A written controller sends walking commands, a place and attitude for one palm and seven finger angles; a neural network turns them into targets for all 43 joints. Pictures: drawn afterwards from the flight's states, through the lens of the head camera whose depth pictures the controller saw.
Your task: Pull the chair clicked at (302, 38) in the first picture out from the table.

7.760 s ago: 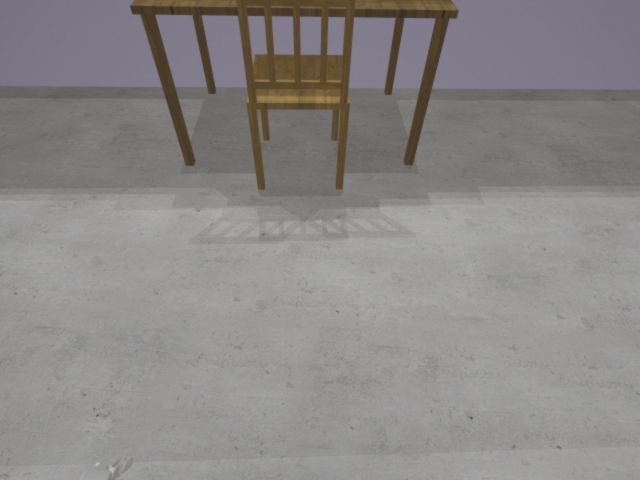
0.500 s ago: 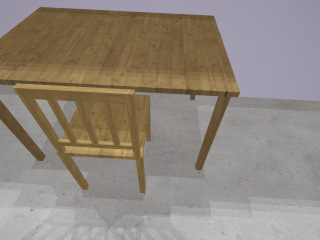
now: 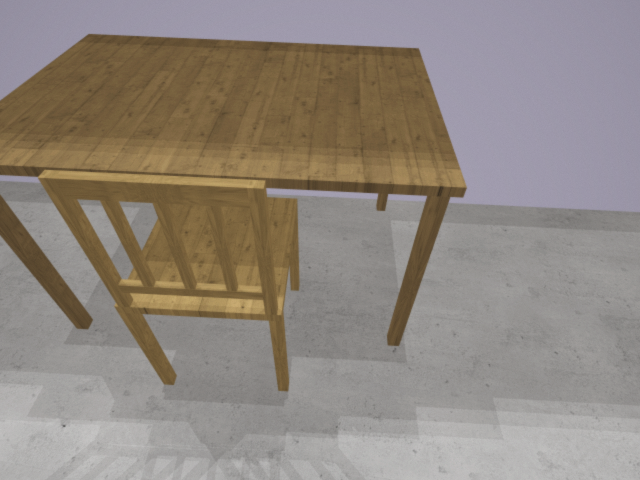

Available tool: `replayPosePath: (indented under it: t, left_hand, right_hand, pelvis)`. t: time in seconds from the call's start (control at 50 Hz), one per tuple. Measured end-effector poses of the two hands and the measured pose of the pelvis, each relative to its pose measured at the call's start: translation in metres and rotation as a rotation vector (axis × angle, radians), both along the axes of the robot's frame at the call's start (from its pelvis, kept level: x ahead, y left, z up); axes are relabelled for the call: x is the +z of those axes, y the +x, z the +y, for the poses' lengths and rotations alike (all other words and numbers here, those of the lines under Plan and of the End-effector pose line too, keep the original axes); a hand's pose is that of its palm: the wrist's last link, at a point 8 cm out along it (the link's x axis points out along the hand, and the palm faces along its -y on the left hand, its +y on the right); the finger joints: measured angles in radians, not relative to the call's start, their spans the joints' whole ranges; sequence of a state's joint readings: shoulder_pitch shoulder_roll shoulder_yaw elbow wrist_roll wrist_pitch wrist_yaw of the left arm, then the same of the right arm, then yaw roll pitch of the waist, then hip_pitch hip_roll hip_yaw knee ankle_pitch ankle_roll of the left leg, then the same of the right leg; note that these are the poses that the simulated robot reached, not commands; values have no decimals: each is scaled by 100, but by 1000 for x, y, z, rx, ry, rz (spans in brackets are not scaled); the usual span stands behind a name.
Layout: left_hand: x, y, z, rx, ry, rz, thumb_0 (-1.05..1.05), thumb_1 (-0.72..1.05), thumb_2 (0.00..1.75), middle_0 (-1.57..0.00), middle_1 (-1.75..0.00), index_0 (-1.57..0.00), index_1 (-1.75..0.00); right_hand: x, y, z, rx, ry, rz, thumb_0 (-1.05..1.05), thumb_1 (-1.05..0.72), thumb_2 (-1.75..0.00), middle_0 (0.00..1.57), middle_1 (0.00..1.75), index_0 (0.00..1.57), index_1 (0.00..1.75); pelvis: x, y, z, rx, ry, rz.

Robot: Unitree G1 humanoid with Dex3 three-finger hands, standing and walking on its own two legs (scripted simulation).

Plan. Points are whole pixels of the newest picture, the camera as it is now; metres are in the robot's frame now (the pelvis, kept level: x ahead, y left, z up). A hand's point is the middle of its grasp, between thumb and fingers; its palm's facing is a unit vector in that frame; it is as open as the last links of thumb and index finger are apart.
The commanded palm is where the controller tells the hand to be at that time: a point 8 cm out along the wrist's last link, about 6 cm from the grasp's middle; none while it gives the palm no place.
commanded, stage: look again from close up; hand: left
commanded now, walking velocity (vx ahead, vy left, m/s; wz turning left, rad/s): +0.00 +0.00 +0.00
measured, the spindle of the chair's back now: (177, 247) +0.55 +0.32 -0.11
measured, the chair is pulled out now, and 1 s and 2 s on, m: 0.00 0.00 0.00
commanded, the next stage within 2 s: shuffle to correct the standing spot in 1.96 s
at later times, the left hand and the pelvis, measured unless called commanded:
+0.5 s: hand out of the picture -0.04 +0.18 -0.18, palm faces +0.05 -0.98 -0.18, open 7.3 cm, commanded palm none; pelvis -0.01 +0.02 +0.00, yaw +0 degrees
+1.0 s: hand out of the picture -0.01 +0.17 -0.17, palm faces +0.05 -0.98 -0.17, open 7.3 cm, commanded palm none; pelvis +0.01 +0.01 +0.00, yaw +0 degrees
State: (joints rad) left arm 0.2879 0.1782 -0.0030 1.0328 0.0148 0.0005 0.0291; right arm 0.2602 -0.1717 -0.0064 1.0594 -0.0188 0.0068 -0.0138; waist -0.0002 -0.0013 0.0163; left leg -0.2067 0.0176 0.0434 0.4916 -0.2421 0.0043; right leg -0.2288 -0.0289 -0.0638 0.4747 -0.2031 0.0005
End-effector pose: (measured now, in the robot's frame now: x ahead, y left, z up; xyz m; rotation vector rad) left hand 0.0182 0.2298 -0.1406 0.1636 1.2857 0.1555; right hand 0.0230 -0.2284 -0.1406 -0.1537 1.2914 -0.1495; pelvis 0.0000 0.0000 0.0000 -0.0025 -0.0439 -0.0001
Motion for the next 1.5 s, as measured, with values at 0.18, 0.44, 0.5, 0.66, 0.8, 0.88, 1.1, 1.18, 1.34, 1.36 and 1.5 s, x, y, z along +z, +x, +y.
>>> replayPosePath:
  t: [0.18,0.44,0.5,0.66,0.8,0.88,1.1,1.18,1.34,1.36,1.5]
  left_hand:
    - [-6,-39,-1,23,-24,102,0,91,90,-20,-30,-20,-30]
    - [-5,-62,-3,51,-36,155,0,91,90,-20,-30,-20,-30]
    - [-5,-61,-5,52,-38,152,0,91,90,-20,-30,-20,-30]
    - [-5,-53,-11,55,-46,134,0,91,90,-20,-30,-20,-30]
    - [-6,-44,-14,50,-53,125,0,91,90,-20,-30,-20,-30]
    - [-6,-38,-14,45,-53,124,0,91,90,-20,-30,-20,-30]
    - [-3,-25,-11,43,-39,109,0,91,90,-20,-30,-20,-30]
    - [-2,-22,-11,40,-36,107,0,91,90,-20,-30,-20,-30]
    - [-2,-21,-13,42,-41,104,0,91,90,-20,-30,-20,-30]
    - [-2,-22,-13,42,-42,105,0,91,90,-20,-30,-20,-30]
    - [-3,-27,-16,47,-49,116,0,91,90,-20,-30,-20,-30]
  right_hand:
    - [-1,-56,13,-43,11,141,1,-91,-90,20,30,20,30]
    - [-5,-68,35,-57,45,170,1,-91,-90,20,30,20,30]
    - [-6,-60,37,-54,52,148,1,-91,-90,20,30,20,30]
    - [-7,-40,35,-43,48,105,1,-92,-90,20,30,20,30]
    - [-5,-34,29,-44,35,101,1,-92,-90,20,30,20,30]
    - [-4,-34,28,-45,33,107,1,-92,-90,20,30,20,30]
    - [-6,-31,32,-45,49,119,0,-91,-90,20,30,20,30]
    - [-6,-29,33,-46,54,115,0,-91,-90,20,30,20,30]
    - [-5,-28,33,-46,53,113,0,-91,-90,20,30,20,30]
    - [-5,-28,32,-46,52,113,0,-91,-90,20,30,20,30]
    - [-4,-32,30,-48,46,119,0,-91,-90,20,30,20,30]
  pelvis:
    - [1,-8,7,1,-3,7]
    - [1,-10,15,4,0,15]
    - [1,-10,15,2,1,16]
    - [0,-6,15,0,2,22]
    - [1,-1,13,-3,1,24]
    - [1,2,13,-4,1,25]
    - [3,9,12,-4,2,19]
    - [3,11,11,-6,2,16]
    - [4,12,10,-6,3,11]
    - [4,12,10,-6,3,11]
    - [4,12,10,-6,3,9]
